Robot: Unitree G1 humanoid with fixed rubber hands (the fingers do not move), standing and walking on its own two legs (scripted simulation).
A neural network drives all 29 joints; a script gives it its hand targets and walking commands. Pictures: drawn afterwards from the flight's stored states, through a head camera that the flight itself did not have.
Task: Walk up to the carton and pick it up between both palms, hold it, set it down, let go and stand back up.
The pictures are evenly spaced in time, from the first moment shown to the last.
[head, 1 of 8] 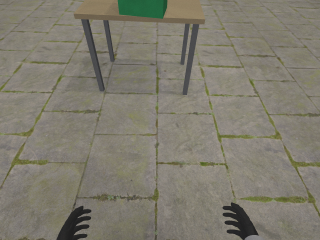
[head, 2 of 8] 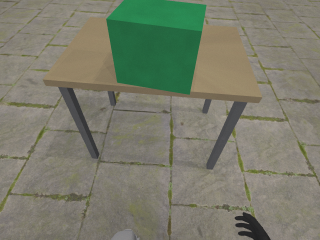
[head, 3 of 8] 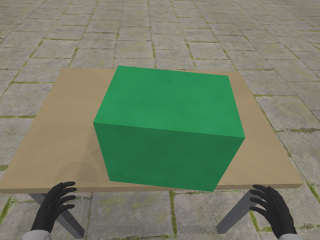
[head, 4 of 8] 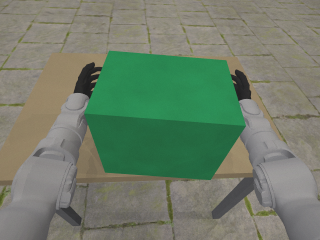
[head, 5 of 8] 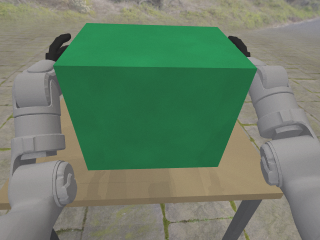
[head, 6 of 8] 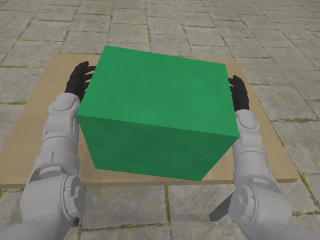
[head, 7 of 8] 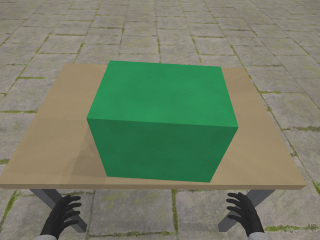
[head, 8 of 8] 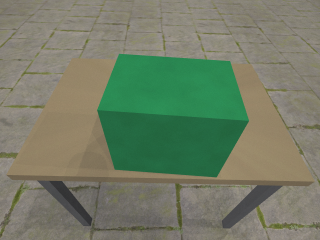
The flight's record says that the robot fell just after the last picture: no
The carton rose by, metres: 0.22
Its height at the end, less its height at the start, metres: +0.00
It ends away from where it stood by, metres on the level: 0.02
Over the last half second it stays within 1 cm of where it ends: yes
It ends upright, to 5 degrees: yes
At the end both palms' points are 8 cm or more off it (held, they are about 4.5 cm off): yes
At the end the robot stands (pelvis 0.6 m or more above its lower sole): yes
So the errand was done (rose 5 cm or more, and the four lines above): yes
